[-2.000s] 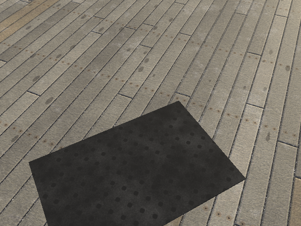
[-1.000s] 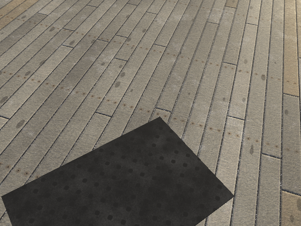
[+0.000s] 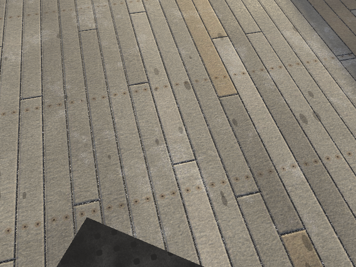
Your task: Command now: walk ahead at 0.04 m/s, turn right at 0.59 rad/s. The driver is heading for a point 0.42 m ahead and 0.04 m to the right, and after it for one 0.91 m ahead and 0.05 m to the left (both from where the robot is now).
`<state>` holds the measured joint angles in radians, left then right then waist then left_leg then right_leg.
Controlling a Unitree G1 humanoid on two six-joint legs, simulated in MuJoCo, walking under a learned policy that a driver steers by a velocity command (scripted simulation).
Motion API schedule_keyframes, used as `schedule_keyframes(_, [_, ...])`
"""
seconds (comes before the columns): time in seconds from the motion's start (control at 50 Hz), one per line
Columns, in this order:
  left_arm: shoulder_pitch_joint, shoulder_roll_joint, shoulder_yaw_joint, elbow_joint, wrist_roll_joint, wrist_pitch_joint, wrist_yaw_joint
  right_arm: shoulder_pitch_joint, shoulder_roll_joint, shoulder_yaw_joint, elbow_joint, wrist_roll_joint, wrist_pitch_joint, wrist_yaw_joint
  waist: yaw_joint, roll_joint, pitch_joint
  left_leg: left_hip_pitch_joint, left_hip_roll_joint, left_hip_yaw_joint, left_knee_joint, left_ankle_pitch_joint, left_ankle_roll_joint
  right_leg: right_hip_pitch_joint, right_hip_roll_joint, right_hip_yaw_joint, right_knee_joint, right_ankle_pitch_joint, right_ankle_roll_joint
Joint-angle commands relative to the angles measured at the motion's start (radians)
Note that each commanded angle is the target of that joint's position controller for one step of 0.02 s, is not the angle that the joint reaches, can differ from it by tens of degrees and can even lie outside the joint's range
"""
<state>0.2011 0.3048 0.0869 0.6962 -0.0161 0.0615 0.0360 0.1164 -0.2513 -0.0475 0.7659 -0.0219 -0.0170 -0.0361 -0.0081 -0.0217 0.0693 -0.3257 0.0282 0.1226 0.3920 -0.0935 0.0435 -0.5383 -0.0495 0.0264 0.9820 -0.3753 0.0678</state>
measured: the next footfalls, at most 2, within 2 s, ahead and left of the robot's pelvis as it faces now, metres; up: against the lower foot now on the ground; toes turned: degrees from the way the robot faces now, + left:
right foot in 0.16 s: +0.08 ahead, -0.18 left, +0.00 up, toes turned -15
left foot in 0.60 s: +0.21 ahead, +0.05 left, +0.00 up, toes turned -19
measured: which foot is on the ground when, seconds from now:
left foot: down 0.00-0.16, up 0.18-0.58, down 0.60-1.00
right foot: up 0.00-0.14, down 0.16-1.00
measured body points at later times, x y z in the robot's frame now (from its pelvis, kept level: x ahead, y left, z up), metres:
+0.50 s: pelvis +0.05 -0.05 +0.01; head +0.07 -0.08 +0.46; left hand +0.23 +0.21 -0.08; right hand +0.15 -0.36 -0.10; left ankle +0.17 +0.09 -0.70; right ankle +0.01 -0.13 -0.74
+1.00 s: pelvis +0.12 -0.05 -0.01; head +0.12 -0.06 +0.44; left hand +0.31 +0.17 -0.11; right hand +0.18 -0.33 -0.12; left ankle +0.17 +0.06 -0.74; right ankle +0.04 -0.17 -0.74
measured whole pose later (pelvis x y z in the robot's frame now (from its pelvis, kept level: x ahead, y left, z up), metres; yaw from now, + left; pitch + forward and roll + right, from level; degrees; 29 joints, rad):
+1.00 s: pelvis +0.12 -0.05 -0.01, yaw -19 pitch -1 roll +1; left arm 0.25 0.26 0.05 0.72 0.01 0.02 0.03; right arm 0.11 -0.24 -0.02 0.82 -0.01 -0.02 0.02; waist 0.00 0.01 0.03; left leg -0.26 0.00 0.01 0.54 -0.26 0.00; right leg -0.20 -0.01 0.08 0.55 -0.34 0.03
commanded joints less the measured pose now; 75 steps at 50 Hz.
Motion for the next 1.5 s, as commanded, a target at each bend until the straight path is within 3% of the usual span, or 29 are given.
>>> schedule_keyframes(0.02, [0.032, 0.059, 0.012, -0.072, 0.001, -0.006, -0.013, -0.051, -0.184, -0.051, -0.069, 0.007, -0.003, -0.002, 0.006, 0.16, -0.175, 0.12, 0.276, -0.162, -0.155, 0.058, 0.206, 0.098, -0.016, -0.03, -0.093, 0.035, -0.017])
schedule_keyframes(0.1, [0.018, 0.071, 0.019, -0.094, 0.001, -0.002, -0.036, -0.035, -0.209, -0.062, -0.053, 0.026, 0.008, 0.009, 0.009, 0.167, -0.164, 0.155, 0.301, -0.131, -0.103, 0.037, 0.171, 0.177, 0.0, -0.072, -0.276, 0.042, -0.066])
schedule_keyframes(0.14, [0.082, 0.08, 0.03, -0.071, 0.004, -0.002, -0.041, -0.024, -0.195, -0.061, -0.037, 0.043, 0.017, 0.009, 0.043, 0.148, -0.172, 0.108, 0.269, -0.073, -0.001, 0.003, 0.096, 0.317, 0.041, -0.099, -0.467, 0.159, -0.116])
schedule_keyframes(0.16, [0.127, 0.126, 0.048, -0.062, 0.007, -0.003, -0.032, 0.025, -0.156, -0.053, -0.016, 0.039, 0.022, 0.014, 0.047, 0.048, -0.157, 0.0, 0.211, -0.009, 0.138, -0.103, 0.012, 0.427, 0.002, 0.003, -0.58, 0.281, -0.164])
schedule_keyframes(0.18, [0.146, 0.246, 0.072, -0.082, 0.008, -0.004, -0.012, 0.035, -0.088, -0.033, -0.049, -0.01, 0.021, 0.026, 0.005, -0.276, -0.149, -0.292, 0.064, 0.092, 0.48, -0.505, -0.101, 0.571, -0.27, 0.375, -0.607, 0.617, -0.286])
schedule_keyframes(0.2, [0.119, 0.271, 0.069, -0.116, 0.041, -0.024, -0.017, -0.068, -0.123, -0.045, -0.094, -0.007, 0.012, 0.017, 0.059, -0.243, -0.159, -0.393, -0.02, -0.084, 0.672, -0.596, -0.118, 0.45, -0.351, 0.5, -0.649, 0.608, -0.438])
schedule_keyframes(0.22, [0.101, 0.234, 0.063, -0.11, 0.045, -0.046, -0.022, -0.105, -0.158, -0.057, -0.099, 0.014, 0.011, 0.014, 0.062, -0.141, -0.156, -0.407, 0.003, -0.151, 0.73, -0.488, -0.095, 0.435, -0.282, 0.429, -0.687, 0.359, -0.402])
schedule_keyframes(0.24, [0.068, 0.202, 0.055, -0.104, 0.021, -0.062, -0.022, -0.084, -0.17, -0.065, -0.091, 0.024, 0.008, 0.014, 0.034, -0.116, -0.137, -0.435, 0.02, -0.168, 0.712, -0.368, -0.074, 0.435, -0.228, 0.389, -0.713, 0.099, -0.337])
schedule_keyframes(0.26, [0.049, 0.162, 0.042, -0.105, 0.002, -0.067, -0.019, -0.068, -0.176, -0.072, -0.068, 0.02, 0.005, 0.011, 0.029, -0.096, -0.127, -0.444, 0.036, -0.174, 0.694, -0.296, -0.069, 0.432, -0.203, 0.382, -0.741, -0.095, -0.301])
schedule_keyframes(0.28, [0.037, 0.143, 0.031, -0.104, -0.003, -0.07, -0.015, -0.061, -0.178, -0.075, -0.067, 0.015, 0.0, 0.012, 0.019, -0.126, -0.101, -0.443, 0.032, -0.172, 0.682, -0.232, -0.073, 0.411, -0.184, 0.383, -0.77, -0.167, -0.294])
schedule_keyframes(0.34, [0.067, 0.127, 0.021, -0.105, 0.017, -0.084, -0.003, -0.084, -0.163, -0.075, -0.071, 0.024, -0.032, 0.025, 0.021, -0.121, -0.082, -0.422, 0.009, -0.174, 0.564, -0.111, -0.075, 0.439, -0.151, 0.357, -0.791, -0.058, -0.283])
schedule_keyframes(0.44, [0.08, 0.158, 0.033, -0.103, 0.013, -0.076, 0.005, -0.1, -0.106, -0.05, -0.069, 0.019, -0.04, 0.038, 0.035, -0.14, -0.101, -0.235, -0.028, -0.158, 0.305, -0.085, -0.108, 0.398, -0.109, 0.248, -0.691, 0.329, -0.278])
schedule_keyframes(0.52, [0.089, 0.154, 0.028, -0.097, 0.011, -0.062, -0.007, -0.093, -0.128, -0.046, -0.078, 0.025, -0.037, 0.054, 0.046, -0.129, -0.118, -0.124, -0.032, -0.155, 0.236, -0.137, -0.093, 0.371, -0.14, 0.302, -0.621, 0.45, -0.289])
schedule_keyframes(0.56, [0.06, 0.137, 0.018, -0.102, 0.006, -0.056, -0.008, -0.062, -0.137, -0.048, -0.074, 0.023, -0.043, 0.059, 0.023, -0.12, -0.123, -0.05, -0.034, -0.151, 0.14, -0.105, -0.066, 0.373, -0.134, 0.333, -0.574, 0.434, -0.267])
schedule_keyframes(0.58, [0.041, 0.121, 0.01, -0.103, 0.002, -0.057, -0.006, -0.038, -0.131, -0.046, -0.068, 0.016, -0.048, 0.06, -0.003, -0.106, -0.123, 0.029, -0.029, -0.146, 0.026, 0.005, -0.048, 0.354, -0.111, 0.331, -0.546, 0.402, -0.239])
schedule_keyframes(0.6, [0.059, 0.086, -0.002, -0.099, 0.012, -0.062, -0.005, -0.027, -0.144, -0.046, -0.074, -0.002, -0.053, 0.056, -0.006, -0.07, -0.142, 0.134, 0.029, -0.198, -0.034, 0.166, -0.026, 0.324, -0.067, 0.318, -0.513, 0.353, -0.191])
schedule_keyframes(0.62, [0.101, 0.039, -0.018, -0.105, 0.043, -0.068, -0.004, 0.004, -0.205, -0.053, -0.085, -0.019, -0.054, 0.049, 0.02, 0.072, -0.215, 0.28, 0.183, -0.326, 0.006, 0.471, 0.021, 0.262, 0.017, 0.243, -0.384, 0.185, -0.134])
schedule_keyframes(0.64, [0.168, 0.028, -0.018, -0.101, 0.033, -0.069, 0.003, -0.014, -0.195, -0.045, -0.062, -0.024, -0.044, 0.045, 0.076, 0.256, -0.229, 0.296, 0.27, -0.444, 0.018, 0.528, 0.16, 0.187, 0.084, 0.155, -0.334, -0.062, -0.076])
schedule_keyframes(0.66, [0.147, 0.079, -0.011, -0.091, 0.038, -0.064, 0.008, -0.021, -0.113, -0.022, -0.069, -0.006, -0.041, 0.047, 0.045, 0.245, -0.216, 0.269, 0.294, -0.495, -0.013, 0.459, 0.216, 0.177, 0.054, 0.139, -0.298, -0.144, -0.037])
schedule_keyframes(0.68, [0.106, 0.103, -0.001, -0.096, 0.028, -0.057, 0.01, -0.017, -0.104, -0.015, -0.064, 0.0, -0.04, 0.048, 0.026, 0.228, -0.195, 0.273, 0.279, -0.485, -0.02, 0.404, 0.213, 0.146, 0.05, 0.123, -0.267, -0.147, -0.025])
schedule_keyframes(0.74, [0.08, 0.085, 0.001, -0.079, 0.022, -0.033, 0.008, -0.042, -0.151, -0.02, -0.06, 0.006, -0.033, 0.044, 0.026, 0.172, -0.177, 0.218, 0.256, -0.436, -0.037, 0.283, 0.178, 0.167, 0.014, 0.103, -0.237, -0.135, 0.003])
schedule_keyframes(0.8, [0.116, 0.026, -0.013, -0.032, 0.02, -0.033, -0.001, -0.104, -0.13, -0.01, -0.062, 0.015, -0.014, 0.046, 0.06, 0.158, -0.159, 0.115, 0.148, -0.289, -0.016, 0.183, 0.111, 0.341, 0.037, 0.028, -0.493, 0.122, -0.009])
schedule_keyframes(0.84, [0.075, 0.059, -0.009, -0.045, 0.038, -0.034, -0.005, -0.05, -0.103, 0.0, -0.042, 0.014, -0.017, 0.053, 0.032, 0.113, -0.163, 0.077, 0.098, -0.25, -0.004, 0.01, 0.041, 0.424, 0.003, 0.075, -0.545, 0.312, -0.03])
schedule_keyframes(0.86, [0.056, 0.098, -0.002, -0.06, 0.033, -0.032, -0.005, -0.031, -0.109, 0.001, -0.038, 0.006, -0.022, 0.06, 0.0, 0.049, -0.141, 0.064, 0.055, -0.218, 0.007, -0.108, 0.008, 0.403, -0.026, 0.102, -0.521, 0.353, -0.057])
schedule_keyframes(0.88, [0.048, 0.104, 0.003, -0.046, 0.025, -0.034, -0.008, -0.026, -0.102, 0.002, -0.035, 0.004, -0.024, 0.064, -0.013, -0.014, -0.119, 0.08, 0.019, -0.177, 0.012, -0.148, -0.014, 0.347, -0.011, 0.092, -0.496, 0.255, -0.082])
schedule_keyframes(0.92, [0.046, 0.063, -0.006, -0.044, 0.033, -0.044, -0.011, -0.063, -0.097, 0.005, -0.03, 0.009, -0.025, 0.061, 0.011, -0.001, -0.1, 0.096, 0.018, -0.164, 0.056, -0.087, -0.019, 0.318, -0.004, 0.094, -0.517, 0.235, -0.081])
schedule_keyframes(1.0, [0.06, 0.061, -0.007, -0.033, 0.03, -0.062, -0.006, -0.04, -0.096, 0.004, -0.007, 0.017, -0.018, 0.053, 0.005, -0.024, -0.111, 0.119, 0.017, -0.155, 0.101, 0.037, -0.013, 0.33, 0.0, 0.091, -0.503, 0.329, -0.073])
schedule_keyframes(1.24, [0.075, 0.041, -0.016, -0.004, 0.027, -0.064, 0.001, -0.019, -0.106, 0.0, 0.088, 0.021, 0.001, 0.035, 0.002, 0.016, -0.085, 0.133, 0.016, -0.155, 0.102, 0.043, -0.037, 0.334, 0.014, 0.077, -0.508, 0.332, -0.077])
schedule_keyframes(1.5, [0.092, 0.022, -0.022, 0.085, 0.024, -0.075, 0.005, 0.004, -0.103, -0.004, 0.199, 0.023, 0.016, 0.011, -0.007, 0.014, -0.057, 0.144, 0.011, -0.156, 0.079, 0.003, -0.045, 0.32, 0.028, 0.054, -0.54, 0.281, -0.072])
